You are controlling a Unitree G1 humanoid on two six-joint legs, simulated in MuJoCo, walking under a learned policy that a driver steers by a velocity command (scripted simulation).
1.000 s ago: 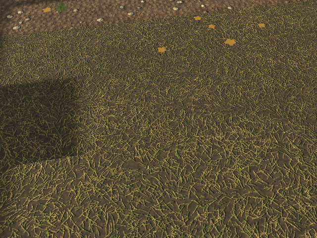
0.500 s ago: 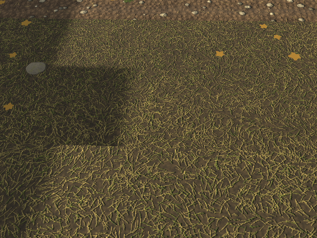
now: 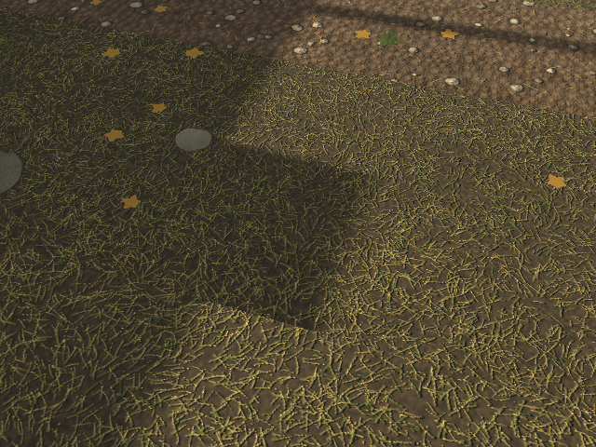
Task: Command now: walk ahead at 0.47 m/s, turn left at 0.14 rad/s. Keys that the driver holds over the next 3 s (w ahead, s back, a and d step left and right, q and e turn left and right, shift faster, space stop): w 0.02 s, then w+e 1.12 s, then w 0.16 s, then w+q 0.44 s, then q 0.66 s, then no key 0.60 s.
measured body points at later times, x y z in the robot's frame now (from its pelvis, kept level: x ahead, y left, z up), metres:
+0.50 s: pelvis +0.32 -0.04 -0.14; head +0.34 -0.05 +0.31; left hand +0.42 +0.21 -0.27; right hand +0.26 -0.27 -0.28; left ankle +0.21 +0.12 -0.67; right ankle +0.35 -0.12 -0.87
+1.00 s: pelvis +0.60 -0.03 -0.12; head +0.61 -0.04 +0.33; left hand +0.86 +0.10 -0.22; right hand +0.49 -0.26 -0.25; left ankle +0.64 +0.05 -0.87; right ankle +0.63 -0.21 -0.79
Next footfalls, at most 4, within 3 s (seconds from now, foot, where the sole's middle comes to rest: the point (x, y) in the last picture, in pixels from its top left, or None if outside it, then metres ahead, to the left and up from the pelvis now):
0.38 right None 0.39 -0.13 -0.90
0.74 left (300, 399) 0.68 0.04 -0.90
1.30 right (432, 395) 0.70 -0.30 -0.90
1.74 left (412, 299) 1.11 -0.31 -1.07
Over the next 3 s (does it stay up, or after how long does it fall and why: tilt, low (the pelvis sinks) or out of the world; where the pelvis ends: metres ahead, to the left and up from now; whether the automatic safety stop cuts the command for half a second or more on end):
stays up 1.10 -0.38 -0.30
